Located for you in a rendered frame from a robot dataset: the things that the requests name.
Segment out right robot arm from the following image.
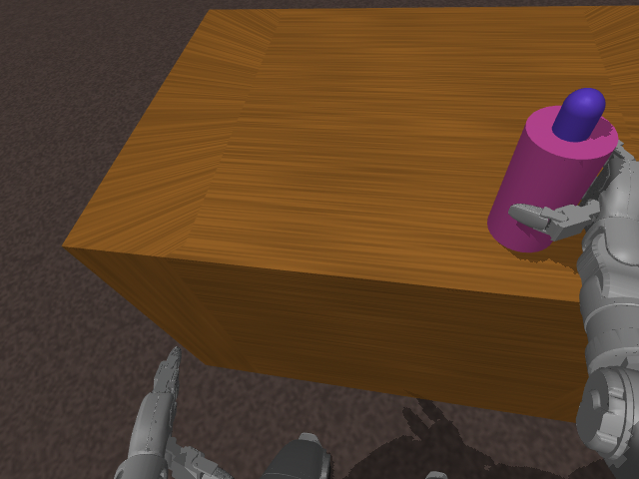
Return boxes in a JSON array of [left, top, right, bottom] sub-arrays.
[[576, 217, 639, 479]]

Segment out left robot arm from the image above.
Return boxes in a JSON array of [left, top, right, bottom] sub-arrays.
[[114, 454, 169, 479]]

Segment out right robot hand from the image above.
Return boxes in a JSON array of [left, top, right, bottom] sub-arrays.
[[508, 140, 639, 241]]

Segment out left robot hand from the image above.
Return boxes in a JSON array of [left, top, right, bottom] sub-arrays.
[[128, 346, 235, 479]]

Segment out bottle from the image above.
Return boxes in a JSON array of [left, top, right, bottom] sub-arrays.
[[487, 88, 618, 252]]

